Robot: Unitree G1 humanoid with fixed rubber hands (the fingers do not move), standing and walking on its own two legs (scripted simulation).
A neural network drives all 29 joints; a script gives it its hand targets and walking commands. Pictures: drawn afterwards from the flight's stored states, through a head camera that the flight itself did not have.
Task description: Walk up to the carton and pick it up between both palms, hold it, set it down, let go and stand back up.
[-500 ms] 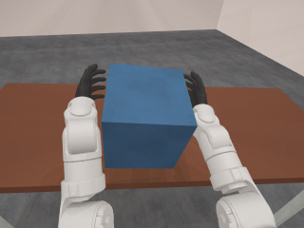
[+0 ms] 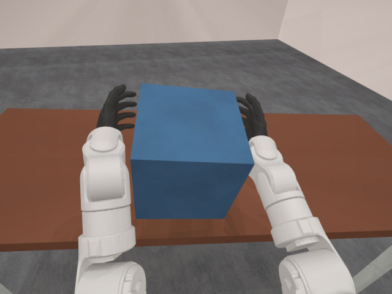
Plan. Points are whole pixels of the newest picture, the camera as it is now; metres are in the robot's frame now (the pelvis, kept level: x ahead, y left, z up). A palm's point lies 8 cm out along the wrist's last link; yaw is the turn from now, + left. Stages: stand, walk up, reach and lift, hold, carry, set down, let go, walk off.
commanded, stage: hold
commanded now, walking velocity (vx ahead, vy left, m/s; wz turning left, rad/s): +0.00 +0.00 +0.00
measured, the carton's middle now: (185, 155) +0.34 +0.01 +0.16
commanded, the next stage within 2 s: none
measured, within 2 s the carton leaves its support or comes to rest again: neither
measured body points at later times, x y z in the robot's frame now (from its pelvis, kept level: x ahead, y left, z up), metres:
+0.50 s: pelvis +0.00 +0.00 +0.00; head -0.06 +0.03 +0.44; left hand +0.35 +0.14 +0.23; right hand +0.36 -0.13 +0.20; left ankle +0.06 +0.13 -0.75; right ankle -0.01 -0.10 -0.75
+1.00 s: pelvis +0.00 +0.00 +0.00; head -0.05 +0.03 +0.45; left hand +0.35 +0.14 +0.22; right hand +0.36 -0.13 +0.20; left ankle +0.06 +0.13 -0.75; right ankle -0.01 -0.10 -0.75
